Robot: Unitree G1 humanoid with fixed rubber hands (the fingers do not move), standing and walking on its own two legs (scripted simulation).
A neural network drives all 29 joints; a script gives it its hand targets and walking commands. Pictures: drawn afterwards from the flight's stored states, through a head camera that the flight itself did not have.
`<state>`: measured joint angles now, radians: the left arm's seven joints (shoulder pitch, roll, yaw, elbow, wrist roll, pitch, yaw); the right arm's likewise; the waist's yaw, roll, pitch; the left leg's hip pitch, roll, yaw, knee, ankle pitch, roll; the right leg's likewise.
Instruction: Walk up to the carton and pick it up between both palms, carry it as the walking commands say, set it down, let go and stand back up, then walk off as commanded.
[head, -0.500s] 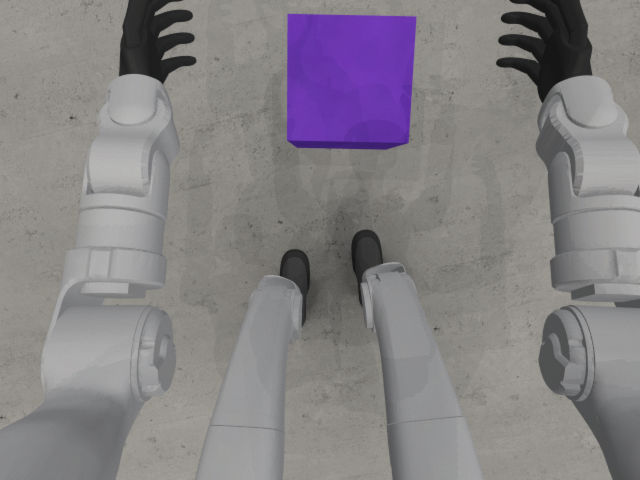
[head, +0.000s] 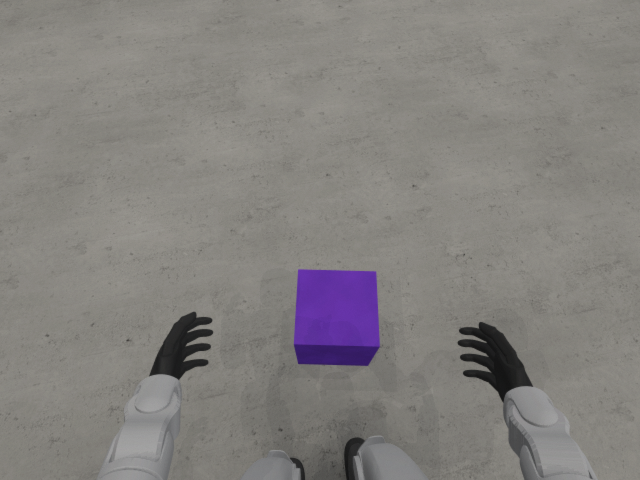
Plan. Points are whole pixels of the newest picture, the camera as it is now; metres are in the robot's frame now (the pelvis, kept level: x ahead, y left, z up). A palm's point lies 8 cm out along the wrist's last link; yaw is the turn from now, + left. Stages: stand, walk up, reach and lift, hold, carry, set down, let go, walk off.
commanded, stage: let go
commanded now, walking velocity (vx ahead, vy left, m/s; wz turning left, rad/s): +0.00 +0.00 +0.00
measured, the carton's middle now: (335, 320) +0.49 -0.04 -0.62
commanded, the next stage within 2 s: stand in 0.70 s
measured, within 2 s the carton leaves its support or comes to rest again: neither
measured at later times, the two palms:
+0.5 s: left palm (108, 425) +0.21 +0.25 -0.05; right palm (503, 404) +0.21 -0.21 -0.05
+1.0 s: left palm (56, 462) +0.17 +0.31 -0.05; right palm (557, 404) +0.21 -0.27 -0.05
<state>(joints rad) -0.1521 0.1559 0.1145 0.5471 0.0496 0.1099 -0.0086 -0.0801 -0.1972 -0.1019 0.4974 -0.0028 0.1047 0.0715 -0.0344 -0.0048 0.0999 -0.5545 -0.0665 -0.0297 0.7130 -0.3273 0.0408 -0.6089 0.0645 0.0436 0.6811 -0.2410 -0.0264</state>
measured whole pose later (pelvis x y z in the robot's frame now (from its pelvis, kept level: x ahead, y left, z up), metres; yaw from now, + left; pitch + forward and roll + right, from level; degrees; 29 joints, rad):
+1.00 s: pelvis +0.07 +0.02 +0.02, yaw +2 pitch -1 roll +0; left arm 0.27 0.31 0.05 0.75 0.05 0.00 0.01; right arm 0.25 -0.34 -0.08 0.70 -0.03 0.00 0.00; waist 0.00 0.03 -0.15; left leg -0.12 -0.08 -0.05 0.50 -0.35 0.07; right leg -0.18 0.03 0.02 0.51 -0.31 -0.01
